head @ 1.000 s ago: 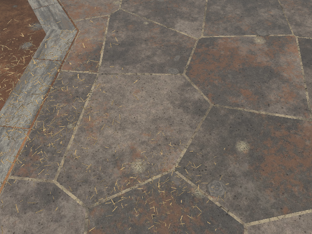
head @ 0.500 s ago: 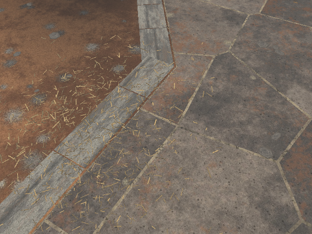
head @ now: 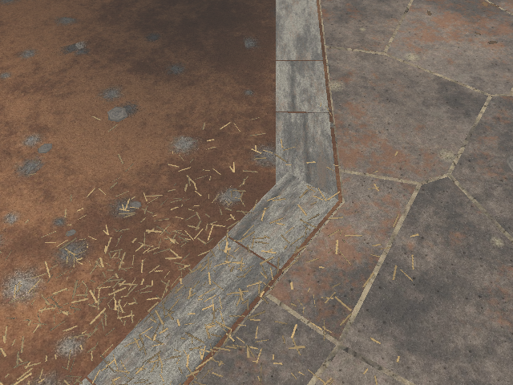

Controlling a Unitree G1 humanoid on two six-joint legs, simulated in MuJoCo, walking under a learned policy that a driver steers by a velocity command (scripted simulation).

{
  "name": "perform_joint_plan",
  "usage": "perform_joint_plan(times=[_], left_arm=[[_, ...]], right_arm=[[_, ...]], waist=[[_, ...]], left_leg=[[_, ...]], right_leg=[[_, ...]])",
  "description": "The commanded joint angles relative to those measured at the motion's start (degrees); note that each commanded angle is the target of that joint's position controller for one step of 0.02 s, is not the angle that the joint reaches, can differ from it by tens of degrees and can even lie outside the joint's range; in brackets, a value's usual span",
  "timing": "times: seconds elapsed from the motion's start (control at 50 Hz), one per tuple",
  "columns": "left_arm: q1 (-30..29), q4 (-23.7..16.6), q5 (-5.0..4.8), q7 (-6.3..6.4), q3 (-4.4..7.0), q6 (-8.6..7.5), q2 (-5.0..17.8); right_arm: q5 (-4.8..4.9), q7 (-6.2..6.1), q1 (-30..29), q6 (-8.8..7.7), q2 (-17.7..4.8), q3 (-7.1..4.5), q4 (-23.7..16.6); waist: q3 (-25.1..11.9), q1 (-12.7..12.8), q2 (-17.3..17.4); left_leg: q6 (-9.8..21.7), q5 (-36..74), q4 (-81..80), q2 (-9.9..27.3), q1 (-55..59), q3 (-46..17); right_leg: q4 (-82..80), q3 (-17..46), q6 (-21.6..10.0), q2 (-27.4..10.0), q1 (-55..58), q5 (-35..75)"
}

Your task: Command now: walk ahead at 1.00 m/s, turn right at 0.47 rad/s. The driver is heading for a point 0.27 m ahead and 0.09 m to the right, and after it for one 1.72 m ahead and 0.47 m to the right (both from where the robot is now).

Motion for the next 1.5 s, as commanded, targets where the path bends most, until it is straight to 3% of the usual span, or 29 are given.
perform_joint_plan(times=[0.02,0.1,0.14,0.16,0.18,0.2,0.22,0.24,0.28,0.34,0.52,0.56,0.6,0.62,0.64,0.7,0.76,0.92,0.98,1.02,1.04,1.06,1.08,1.12,1.24,1.36,1.44,1.48,1.5], left_arm=[[-6.9,-3.9,-0.32,-1.21,0.09,-1.09,1.8],[-3.3,-2.4,0.29,-1.52,0.88,-0.83,5.3],[11.6,1.6,0.22,-0.84,2.70,-0.20,9.6],[24.4,5.2,0.33,-0.14,4.25,0.02,12.3],[29.6,6.7,-0.12,0.91,5.81,0.46,14.2],[24.5,6.8,0.17,1.23,6.27,1.12,16.7],[20.4,4.3,0.74,1.40,6.70,1.30,18.2],[17.8,2.7,0.86,1.81,6.27,1.20,13.7],[14.5,3.5,0.51,2.06,5.34,0.45,10.6],[12.7,2.7,-0.12,2.06,4.79,-1.91,10.7],[19.2,4.4,-0.88,2.15,5.95,-2.85,12.1],[18.1,4.7,-0.10,2.61,6.28,-3.27,14.7],[11.8,3.5,1.39,2.61,6.26,-3.58,15.3],[12.5,1.6,1.02,2.65,4.43,-4.06,7.8],[21.6,0.2,-1.76,1.84,2.81,-4.05,4.1],[5.3,-0.5,1.45,1.57,2.57,-2.87,8.5],[2.5,-3.3,2.42,0.14,1.24,-1.56,4.9],[-15.0,-10.8,1.60,-2.02,-1.79,-2.36,3.3],[-12.4,-9.9,2.35,-0.35,-0.46,-2.52,6.9],[5.9,-4.4,2.90,1.52,1.66,-2.68,10.4],[15.1,-2.4,3.94,2.80,3.27,-2.73,14.6],[17.1,-2.4,6.02,3.12,4.64,-3.03,18.7],[16.7,-2.9,3.58,2.78,4.58,-2.35,16.0],[8.6,-1.2,2.70,2.49,3.36,-3.11,9.2],[8.6,3.6,0.41,2.09,2.60,-5.71,4.6],[8.7,5.0,0.53,2.87,3.12,-6.53,8.2],[9.2,3.6,1.33,4.48,4.92,-3.23,15.5],[6.6,2.6,2.05,3.90,5.22,-1.54,15.1],[6.8,0.0,2.88,2.90,2.75,-2.23,5.3]], right_arm=[[0.66,-0.38,-1.3,-2.22,-5.2,-0.48,-2.9],[-0.32,-3.19,-1.4,-1.14,-9.8,-0.97,-2.2],[-1.69,-4.55,-5.0,1.21,-12.6,-1.92,-3.3],[-2.31,-4.70,-9.3,2.24,-13.8,-2.40,-4.7],[-2.25,-3.77,-12.5,2.35,-12.2,-2.22,-5.0],[-2.85,-2.50,-12.0,0.63,-0.7,0.86,-9.3],[-0.68,-1.79,-9.1,-0.70,-1.9,1.86,-14.1],[-1.49,-1.53,-12.6,-1.91,-5.6,1.98,-13.9],[-2.71,-1.32,-14.7,-1.35,-6.3,2.07,-14.1],[-3.96,-0.86,-15.5,2.58,-5.1,3.00,-15.3],[-1.42,-0.10,-31.4,1.70,-3.5,3.95,-21.3],[-1.51,-0.97,-23.2,1.36,-7.4,2.07,-18.9],[-0.93,-2.86,-1.2,1.22,-12.2,-0.61,-13.0],[-2.77,-3.75,8.6,1.19,-16.3,-2.08,-11.2],[-2.97,-2.43,3.6,1.46,-19.2,-3.13,-10.3],[-2.11,-0.95,-5.5,1.49,-6.4,-1.48,-10.1],[-1.27,-0.91,-0.8,0.21,-3.7,-0.46,-4.7],[1.35,-0.09,2.7,-1.41,-8.2,-0.99,-1.2],[1.07,-0.51,4.6,-0.77,-12.3,-1.60,0.3],[0.64,-1.33,3.9,0.41,-14.5,-1.97,0.9],[0.39,-1.28,3.5,0.47,-11.1,-1.15,-0.3],[2.12,-1.12,11.2,0.52,0.3,1.07,-2.4],[2.56,-1.38,6.3,0.93,-6.2,-0.23,-3.3],[1.36,-0.84,-3.5,1.54,-5.9,-0.37,-5.0],[-0.85,1.69,-10.5,6.34,-0.6,-0.07,-8.3],[-0.43,4.14,-22.8,5.70,-1.5,0.85,-13.3],[0.02,2.96,-8.3,5.45,-7.1,-1.15,-9.3],[0.00,0.67,9.3,5.80,-12.5,-4.37,-3.5],[0.74,-0.25,3.4,6.55,-17.0,-5.46,-3.6]], waist=[[5.3,-0.1,1.7],[-0.3,3.5,7.3],[-7.4,11.8,9.6],[-11.5,18.1,8.5],[-10.5,20.7,2.2],[-6.9,10.7,-14.1],[-16.8,7.9,-13.0],[-10.5,8.1,-0.4],[-0.4,2.4,7.9],[3.7,-0.7,6.8],[0.5,8.7,-1.6],[-5.5,4.5,-2.9],[-15.1,-8.2,-3.1],[-22.2,-9.4,7.7],[-27.3,-1.2,26.7],[-6.3,-1.6,-0.2],[-1.3,1.5,4.6],[6.2,1.3,3.9],[0.8,3.3,5.2],[-9.9,12.4,6.9],[-15.5,15.5,4.2],[-26.0,8.9,-11.5],[-28.2,11.2,-7.4],[-8.3,7.5,-2.0],[2.9,0.9,-2.9],[6.3,0.2,0.3],[-4.6,-8.4,-4.7],[-11.6,-15.1,-0.1],[-5.4,-7.1,15.9]], left_leg=[[-4.2,42.6,-9.6,13.6,-11.5,1.9],[-7.4,78.0,0.5,17.4,3.6,5.4],[-7.7,89.4,20.9,19.5,4.1,5.3],[-7.0,84.4,38.9,19.9,-2.7,4.2],[-6.1,47.6,63.2,12.4,-14.2,5.0],[-7.7,-11.1,83.6,3.5,-42.3,-0.7],[-7.9,-11.4,87.2,3.8,-55.2,-12.1],[-6.4,-4.5,79.6,7.9,-56.2,-14.4],[-7.2,-1.1,67.8,12.0,-49.6,-13.3],[-10.1,-1.0,55.3,15.2,-41.0,-10.3],[-7.3,25.9,17.2,9.8,-30.3,-5.0],[-5.3,18.7,16.1,6.6,-21.3,-4.9],[-3.1,9.3,18.7,11.0,0.9,-7.9],[-0.6,-11.0,18.5,23.3,14.3,-25.0],[6.8,-17.2,4.8,33.6,20.7,-59.3],[5.0,-10.4,2.1,25.6,-0.9,-38.2],[3.5,-0.4,-1.1,21.8,-8.6,-28.4],[2.0,29.5,-14.4,18.1,-19.5,-10.9],[1.0,57.5,-3.4,19.0,-7.4,-9.9],[-0.6,60.7,22.0,17.7,-10.2,-9.6],[-0.9,43.5,39.8,14.8,-21.7,-8.9],[-1.7,-8.5,64.1,8.2,-39.9,-8.8],[-0.5,-6.3,70.3,8.2,-44.4,-11.8],[-0.7,3.4,64.6,13.4,-47.7,-11.4],[-3.0,7.4,58.3,18.3,-48.4,-9.6],[0.9,25.7,32.4,12.9,-37.4,1.1],[4.5,14.6,30.3,4.0,-20.2,4.8],[7.8,5.4,25.8,3.2,2.8,-2.5],[10.6,13.3,25.2,12.4,6.6,-18.9]], right_leg=[[-11.4,-7.8,-2.2,2.9,10.7,12.3],[-17.9,-12.8,-5.0,10.2,17.0,7.6],[-16.8,-12.7,-6.9,13.8,30.5,-1.8],[-18.7,-8.4,-9.5,12.8,42.5,-6.7],[-21.5,-2.7,-12.1,9.7,50.7,-10.8],[-15.7,14.8,-16.9,1.4,61.1,1.1],[-31.8,41.2,-26.2,-6.9,69.1,-18.8],[-41.3,44.0,-22.7,-7.7,61.7,-28.8],[-43.3,35.0,-17.8,-3.5,43.3,-21.5],[-46.1,24.1,-15.8,3.5,26.2,-14.5],[-41.7,17.5,-8.0,5.0,40.3,22.6],[-31.3,17.4,-5.9,3.2,46.9,39.4],[-6.2,14.6,-4.2,5.1,38.5,34.5],[15.7,10.1,-3.6,9.8,25.6,6.0],[28.1,7.5,-1.4,16.1,10.5,-25.0],[22.5,5.7,-2.2,6.9,4.8,-15.2],[16.6,6.7,-1.6,5.0,4.4,-17.8],[-16.2,-5.5,-0.8,4.1,18.8,5.8],[-20.9,-6.4,-2.1,8.4,25.6,0.3],[-22.4,-4.9,-2.8,9.7,46.4,-6.5],[-21.6,4.2,-3.4,0.0,59.7,-17.4],[-25.9,33.0,-8.5,-20.2,75.1,-32.8],[-36.0,44.6,-8.9,-20.5,70.5,-39.3],[-38.9,25.5,-6.4,-14.5,52.7,-26.0],[-47.7,-0.5,-2.6,-9.8,37.4,-5.9],[-50.4,-18.3,0.9,-4.1,37.6,19.0],[-24.0,-18.4,2.1,-7.3,48.6,61.4],[12.1,-16.3,2.0,-4.0,35.6,35.4],[35.2,-14.0,4.1,6.9,15.2,-25.5]])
